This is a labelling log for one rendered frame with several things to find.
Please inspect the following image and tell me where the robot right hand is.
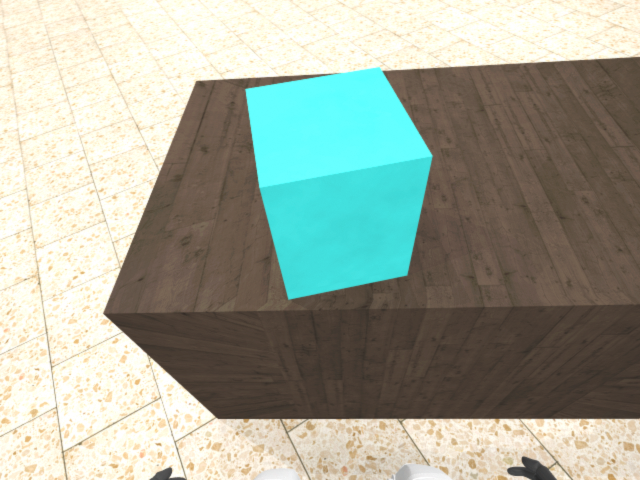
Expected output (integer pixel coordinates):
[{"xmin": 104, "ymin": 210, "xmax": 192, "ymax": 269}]
[{"xmin": 507, "ymin": 456, "xmax": 557, "ymax": 480}]

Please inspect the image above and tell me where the pedestal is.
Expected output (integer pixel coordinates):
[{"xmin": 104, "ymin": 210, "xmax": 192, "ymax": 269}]
[{"xmin": 103, "ymin": 57, "xmax": 640, "ymax": 419}]

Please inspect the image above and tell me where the carton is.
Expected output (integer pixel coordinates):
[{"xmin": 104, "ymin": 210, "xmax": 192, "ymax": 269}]
[{"xmin": 246, "ymin": 67, "xmax": 433, "ymax": 300}]

